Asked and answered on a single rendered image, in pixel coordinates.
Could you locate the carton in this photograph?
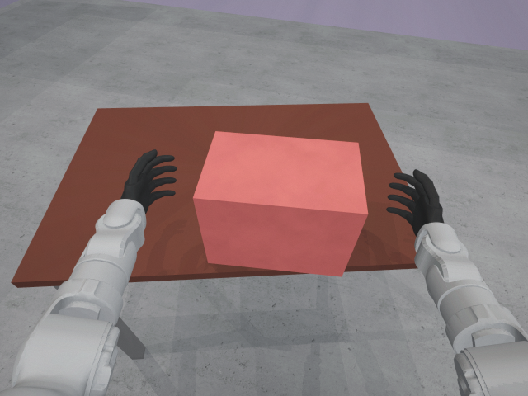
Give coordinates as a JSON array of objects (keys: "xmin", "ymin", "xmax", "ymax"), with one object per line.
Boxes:
[{"xmin": 193, "ymin": 131, "xmax": 368, "ymax": 277}]

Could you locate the table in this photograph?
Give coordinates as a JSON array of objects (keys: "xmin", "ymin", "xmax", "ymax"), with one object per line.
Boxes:
[{"xmin": 11, "ymin": 103, "xmax": 417, "ymax": 360}]

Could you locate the left robot upper arm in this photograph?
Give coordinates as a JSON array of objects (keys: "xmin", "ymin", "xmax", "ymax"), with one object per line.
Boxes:
[{"xmin": 0, "ymin": 313, "xmax": 120, "ymax": 396}]

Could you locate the robot left forearm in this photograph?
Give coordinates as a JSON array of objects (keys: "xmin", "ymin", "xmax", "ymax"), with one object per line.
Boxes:
[{"xmin": 12, "ymin": 199, "xmax": 146, "ymax": 387}]

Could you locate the right robot hand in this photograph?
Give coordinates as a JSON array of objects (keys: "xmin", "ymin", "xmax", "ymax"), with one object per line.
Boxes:
[{"xmin": 386, "ymin": 169, "xmax": 444, "ymax": 236}]

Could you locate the left robot hand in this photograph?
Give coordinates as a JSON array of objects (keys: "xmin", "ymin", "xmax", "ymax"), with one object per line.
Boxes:
[{"xmin": 121, "ymin": 149, "xmax": 177, "ymax": 214}]

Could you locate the right robot upper arm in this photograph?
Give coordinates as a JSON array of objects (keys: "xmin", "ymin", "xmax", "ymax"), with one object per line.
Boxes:
[{"xmin": 454, "ymin": 341, "xmax": 528, "ymax": 396}]

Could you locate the robot right forearm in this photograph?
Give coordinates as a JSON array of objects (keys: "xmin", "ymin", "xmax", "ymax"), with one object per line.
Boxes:
[{"xmin": 414, "ymin": 222, "xmax": 528, "ymax": 354}]

